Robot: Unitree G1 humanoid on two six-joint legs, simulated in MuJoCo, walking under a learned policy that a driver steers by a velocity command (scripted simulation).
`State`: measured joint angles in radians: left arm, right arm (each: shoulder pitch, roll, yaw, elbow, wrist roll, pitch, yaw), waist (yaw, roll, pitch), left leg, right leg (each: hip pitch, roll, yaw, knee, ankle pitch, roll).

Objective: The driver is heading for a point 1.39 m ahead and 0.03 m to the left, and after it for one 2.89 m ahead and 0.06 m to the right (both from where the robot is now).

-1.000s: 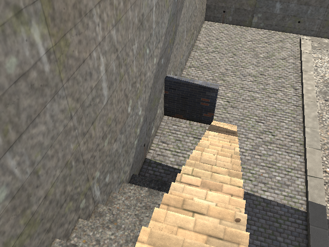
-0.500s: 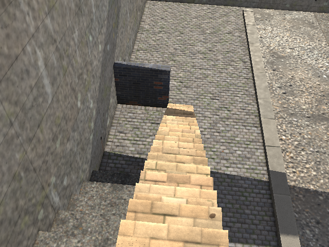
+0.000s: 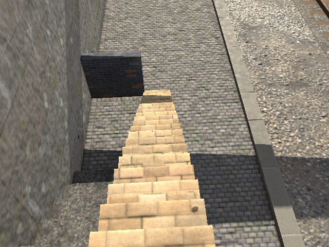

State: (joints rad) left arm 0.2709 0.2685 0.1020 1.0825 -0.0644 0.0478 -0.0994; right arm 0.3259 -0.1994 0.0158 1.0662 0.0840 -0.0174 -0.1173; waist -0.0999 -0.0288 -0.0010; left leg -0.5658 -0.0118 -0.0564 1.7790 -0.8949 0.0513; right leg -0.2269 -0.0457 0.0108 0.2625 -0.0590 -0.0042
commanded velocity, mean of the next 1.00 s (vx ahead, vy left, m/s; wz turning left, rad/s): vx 0.27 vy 0.00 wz -0.01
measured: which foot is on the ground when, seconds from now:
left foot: up 0.00-0.42, down 0.44-1.00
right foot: down 0.00-0.48, up 0.50-1.00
